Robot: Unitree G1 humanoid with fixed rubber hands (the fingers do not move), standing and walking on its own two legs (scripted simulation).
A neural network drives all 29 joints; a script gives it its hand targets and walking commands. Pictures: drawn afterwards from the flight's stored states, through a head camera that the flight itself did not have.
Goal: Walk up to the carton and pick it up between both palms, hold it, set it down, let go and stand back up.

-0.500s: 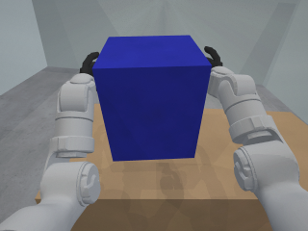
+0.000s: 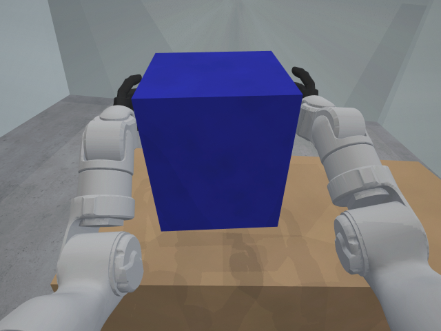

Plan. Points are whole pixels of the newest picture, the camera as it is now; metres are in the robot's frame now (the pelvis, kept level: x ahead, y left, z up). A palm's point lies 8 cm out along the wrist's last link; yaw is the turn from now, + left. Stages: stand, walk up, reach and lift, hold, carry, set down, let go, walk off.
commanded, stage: hold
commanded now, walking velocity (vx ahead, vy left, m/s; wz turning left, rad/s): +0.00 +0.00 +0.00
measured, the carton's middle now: (216, 140) +0.37 +0.00 +0.25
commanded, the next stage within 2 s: set down in 0.76 s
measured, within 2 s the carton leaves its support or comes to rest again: neither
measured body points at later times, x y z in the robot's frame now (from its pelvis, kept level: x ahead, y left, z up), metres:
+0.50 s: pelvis +0.00 +0.00 +0.00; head -0.09 +0.02 +0.44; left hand +0.38 +0.16 +0.29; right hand +0.38 -0.15 +0.32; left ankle +0.04 +0.14 -0.75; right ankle -0.01 -0.11 -0.75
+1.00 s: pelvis +0.00 +0.00 +0.00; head -0.09 +0.03 +0.44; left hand +0.39 +0.16 +0.31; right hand +0.38 -0.15 +0.33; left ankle +0.04 +0.14 -0.75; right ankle -0.01 -0.11 -0.75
